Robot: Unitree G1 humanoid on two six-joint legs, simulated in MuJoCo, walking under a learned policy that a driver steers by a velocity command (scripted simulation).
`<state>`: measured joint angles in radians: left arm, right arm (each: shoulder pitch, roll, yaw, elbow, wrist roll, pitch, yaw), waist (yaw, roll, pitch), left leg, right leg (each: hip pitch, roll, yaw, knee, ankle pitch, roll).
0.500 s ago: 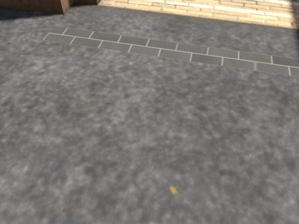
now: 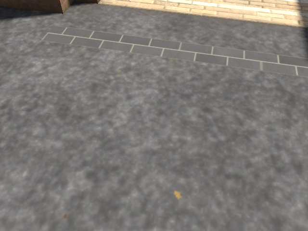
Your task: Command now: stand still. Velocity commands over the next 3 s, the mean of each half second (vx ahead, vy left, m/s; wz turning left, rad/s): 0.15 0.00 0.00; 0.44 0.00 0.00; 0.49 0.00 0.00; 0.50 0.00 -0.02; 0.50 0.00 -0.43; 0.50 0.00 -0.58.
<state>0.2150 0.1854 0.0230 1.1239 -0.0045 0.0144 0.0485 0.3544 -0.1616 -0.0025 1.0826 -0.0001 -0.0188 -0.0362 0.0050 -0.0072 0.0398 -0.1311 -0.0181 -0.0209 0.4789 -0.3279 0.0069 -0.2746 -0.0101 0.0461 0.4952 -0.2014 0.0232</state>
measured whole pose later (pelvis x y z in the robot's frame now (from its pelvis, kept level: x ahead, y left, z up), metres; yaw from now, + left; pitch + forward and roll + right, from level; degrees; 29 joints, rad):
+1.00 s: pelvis +0.33 +0.03 -0.01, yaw +0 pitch +1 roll +0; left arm 0.41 0.23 0.02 1.04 -0.03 -0.09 0.00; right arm 0.07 -0.24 -0.05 0.87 0.02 -0.11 0.04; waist 0.03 -0.01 0.05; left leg -0.45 -0.03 0.07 0.58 -0.15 0.07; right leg -0.20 0.00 0.06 1.14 -0.45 -0.04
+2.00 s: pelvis +0.90 +0.00 -0.01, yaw +0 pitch +2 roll -2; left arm 0.41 0.25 0.06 1.01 -0.02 -0.07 0.01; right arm 0.01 -0.23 -0.04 0.84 0.02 -0.10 0.04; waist 0.08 0.03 0.01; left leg -0.55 0.06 0.00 0.50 -0.01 0.05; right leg 0.08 0.03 -0.04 0.25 -0.37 -0.01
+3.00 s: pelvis +1.42 -0.12 +0.00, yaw -33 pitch +2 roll +0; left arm 0.36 0.27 0.08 0.79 -0.02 -0.05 0.01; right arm -0.02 -0.27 -0.06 0.76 0.00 -0.11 0.02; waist 0.08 0.04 0.02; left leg -0.60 0.04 -0.09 0.52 0.05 -0.04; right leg -0.09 0.10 0.16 0.37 -0.31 -0.08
